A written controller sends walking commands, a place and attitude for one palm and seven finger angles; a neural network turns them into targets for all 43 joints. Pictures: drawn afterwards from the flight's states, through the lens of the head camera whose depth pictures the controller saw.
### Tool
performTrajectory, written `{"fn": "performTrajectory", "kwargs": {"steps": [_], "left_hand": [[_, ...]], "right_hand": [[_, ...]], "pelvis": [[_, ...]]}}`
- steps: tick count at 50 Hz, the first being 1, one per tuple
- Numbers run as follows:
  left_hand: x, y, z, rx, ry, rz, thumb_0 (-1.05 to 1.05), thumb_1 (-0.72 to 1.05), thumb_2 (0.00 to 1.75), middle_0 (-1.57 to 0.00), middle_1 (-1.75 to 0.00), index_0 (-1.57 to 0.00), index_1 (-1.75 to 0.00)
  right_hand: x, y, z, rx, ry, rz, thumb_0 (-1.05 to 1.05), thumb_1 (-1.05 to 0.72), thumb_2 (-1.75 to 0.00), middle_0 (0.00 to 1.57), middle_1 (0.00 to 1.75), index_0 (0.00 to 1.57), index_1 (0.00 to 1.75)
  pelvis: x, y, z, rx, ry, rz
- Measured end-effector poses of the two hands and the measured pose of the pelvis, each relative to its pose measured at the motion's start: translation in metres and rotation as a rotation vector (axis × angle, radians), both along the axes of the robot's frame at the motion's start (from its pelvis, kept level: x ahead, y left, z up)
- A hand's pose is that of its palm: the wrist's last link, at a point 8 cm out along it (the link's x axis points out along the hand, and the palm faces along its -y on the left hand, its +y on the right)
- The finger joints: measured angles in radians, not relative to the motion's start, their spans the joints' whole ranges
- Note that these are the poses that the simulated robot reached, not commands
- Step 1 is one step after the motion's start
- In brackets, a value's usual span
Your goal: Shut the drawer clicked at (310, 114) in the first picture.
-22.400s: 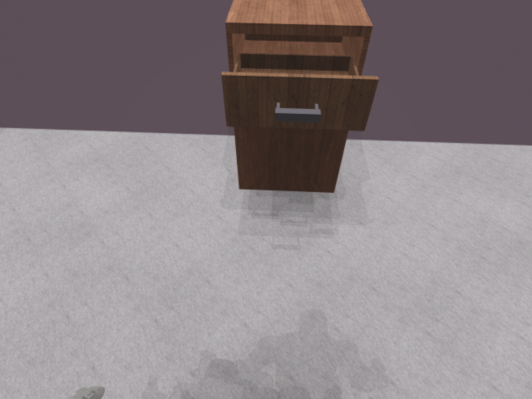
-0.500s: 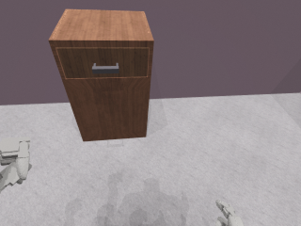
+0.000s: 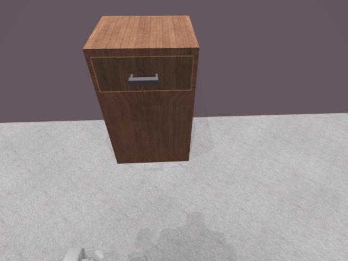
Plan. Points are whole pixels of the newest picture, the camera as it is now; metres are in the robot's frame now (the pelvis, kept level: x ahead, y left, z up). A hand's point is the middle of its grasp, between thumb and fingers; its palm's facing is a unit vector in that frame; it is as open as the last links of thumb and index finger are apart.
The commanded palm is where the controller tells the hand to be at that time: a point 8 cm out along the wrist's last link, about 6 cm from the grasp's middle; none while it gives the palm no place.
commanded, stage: let the arm hang, fingers relaxed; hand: left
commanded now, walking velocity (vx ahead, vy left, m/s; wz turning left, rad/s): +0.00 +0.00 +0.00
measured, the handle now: (144, 78) +0.90 +0.16 -0.05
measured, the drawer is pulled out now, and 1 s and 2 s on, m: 0.00 0.00 0.00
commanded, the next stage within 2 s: look to check the result in 0.88 s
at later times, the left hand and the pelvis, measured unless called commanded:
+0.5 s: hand out of the picture -0.03 +0.19 -0.15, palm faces +0.00 -0.98 -0.21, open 6.7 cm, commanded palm none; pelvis +0.00 +0.01 +0.02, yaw -1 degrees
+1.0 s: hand out of the picture +0.06 +0.20 -0.15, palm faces -0.03 -0.97 -0.23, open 7.4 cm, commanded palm none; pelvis +0.02 +0.01 +0.03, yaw -2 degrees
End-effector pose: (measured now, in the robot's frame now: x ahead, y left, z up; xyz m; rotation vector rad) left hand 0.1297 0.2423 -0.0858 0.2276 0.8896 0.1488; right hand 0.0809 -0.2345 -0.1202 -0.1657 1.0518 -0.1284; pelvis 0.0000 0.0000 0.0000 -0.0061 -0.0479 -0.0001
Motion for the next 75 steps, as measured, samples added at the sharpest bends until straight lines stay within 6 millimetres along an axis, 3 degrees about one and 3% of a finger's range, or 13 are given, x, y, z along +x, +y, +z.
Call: {"fn": "performTrajectory", "kwargs": {"steps": [1, 3, 9, 13, 16, 20, 26, 33, 38, 44, 61, 75], "left_hand": [[-0.020, -0.010, -0.017, -0.040, 0.100, 0.003, 0.01, 0.91, 0.90, -1.19, -1.40, -1.20, -1.41], [-0.055, -0.009, -0.032, -0.032, 0.222, 0.055, 0.02, 0.91, 0.90, -1.13, -1.38, -1.13, -1.33], [-0.148, 0.003, -0.037, -0.051, 0.512, 0.124, 0.02, 0.91, 0.90, -0.91, -1.16, -0.91, -1.09], [-0.186, 0.004, -0.032, -0.050, 0.639, 0.146, 0.02, 0.91, 0.90, -0.76, -0.96, -0.76, -0.93], [-0.197, 0.004, -0.029, -0.051, 0.683, 0.151, 0.02, 0.91, 0.90, -0.64, -0.82, -0.64, -0.80], [-0.190, 0.002, -0.030, -0.054, 0.677, 0.142, 0.01, 0.91, 0.90, -0.48, -0.63, -0.48, -0.63], [-0.149, -0.001, -0.034, -0.058, 0.581, 0.107, 0.01, 0.91, 0.90, -0.30, -0.42, -0.30, -0.43], [-0.097, -0.004, -0.033, -0.057, 0.459, 0.062, 0.01, 0.91, 0.90, -0.22, -0.33, -0.22, -0.33], [-0.076, -0.005, -0.031, -0.052, 0.422, 0.042, 0.01, 0.91, 0.90, -0.20, -0.31, -0.21, -0.31], [-0.070, -0.003, -0.029, -0.041, 0.421, 0.041, 0.01, 0.91, 0.90, -0.20, -0.30, -0.20, -0.30], [-0.085, 0.008, -0.026, -0.010, 0.482, 0.060, 0.01, 0.91, 0.90, -0.20, -0.30, -0.20, -0.30], [-0.059, 0.016, -0.020, 0.016, 0.429, 0.038, 0.01, 0.91, 0.90, -0.20, -0.30, -0.20, -0.30]], "right_hand": [[-0.007, 0.003, 0.000, 0.000, 0.031, -0.001, 0.01, -0.91, -0.90, 0.20, 0.30, 0.21, 0.30], [-0.023, 0.006, 0.001, -0.003, 0.101, -0.006, 0.01, -0.92, -0.90, 0.20, 0.30, 0.21, 0.30], [-0.061, -0.002, 0.005, -0.031, 0.282, -0.031, 0.00, -0.94, -0.90, 0.20, 0.30, 0.21, 0.30], [-0.078, -0.001, 0.003, -0.026, 0.351, -0.050, 0.00, -0.93, -0.90, 0.20, 0.30, 0.21, 0.30], [-0.086, 0.004, 0.001, -0.016, 0.378, -0.062, 0.00, -0.92, -0.90, 0.20, 0.30, 0.20, 0.30], [-0.090, 0.012, -0.001, 0.004, 0.390, -0.072, 0.00, -0.92, -0.90, 0.20, 0.30, 0.20, 0.30], [-0.088, 0.026, -0.005, 0.037, 0.376, -0.082, 0.00, -0.91, -0.90, 0.20, 0.30, 0.20, 0.30], [-0.087, 0.033, -0.007, 0.055, 0.366, -0.101, 0.01, -0.92, -0.90, 0.20, 0.30, 0.20, 0.30], [-0.087, 0.033, -0.007, 0.059, 0.364, -0.117, 0.01, -0.92, -0.90, 0.20, 0.30, 0.20, 0.30], [-0.085, 0.029, -0.006, 0.055, 0.366, -0.124, 0.00, -0.91, -0.90, 0.20, 0.30, 0.20, 0.30], [-0.054, -0.002, 0.000, -0.001, 0.321, -0.106, 0.00, -0.91, -0.90, 0.20, 0.30, 0.20, 0.30], [-0.031, -0.021, 0.007, -0.037, 0.273, -0.091, 0.00, -0.91, -0.90, 0.20, 0.30, 0.20, 0.30]], "pelvis": [[0.000, 0.000, 0.002, -0.001, 0.001, -0.002], [-0.001, -0.001, 0.007, -0.005, 0.008, -0.001], [-0.001, -0.001, 0.018, -0.009, 0.027, -0.004], [0.002, 0.002, 0.021, -0.008, 0.026, -0.009], [0.003, 0.004, 0.023, -0.007, 0.023, -0.013], [0.004, 0.007, 0.024, -0.005, 0.018, -0.018], [0.005, 0.009, 0.024, 0.000, 0.015, -0.023], [0.009, 0.011, 0.024, 0.005, 0.018, -0.027], [0.012, 0.010, 0.024, 0.007, 0.019, -0.033], [0.016, 0.009, 0.025, 0.008, 0.017, -0.036], [0.023, 0.003, 0.027, 0.006, 0.014, -0.043], [0.026, 0.000, 0.028, 0.005, 0.015, -0.047]]}}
